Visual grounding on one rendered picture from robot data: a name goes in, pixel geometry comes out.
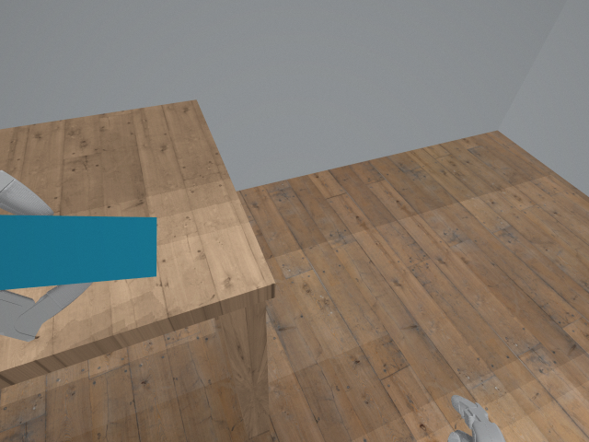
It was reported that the left robot hand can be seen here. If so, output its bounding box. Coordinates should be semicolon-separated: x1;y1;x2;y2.
0;170;93;342

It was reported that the right robot hand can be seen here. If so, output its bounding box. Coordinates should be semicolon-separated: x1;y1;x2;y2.
447;395;506;442

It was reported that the table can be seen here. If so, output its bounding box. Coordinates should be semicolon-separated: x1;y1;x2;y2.
0;99;275;440

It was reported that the sponge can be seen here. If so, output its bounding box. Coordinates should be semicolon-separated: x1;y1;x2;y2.
0;215;156;290

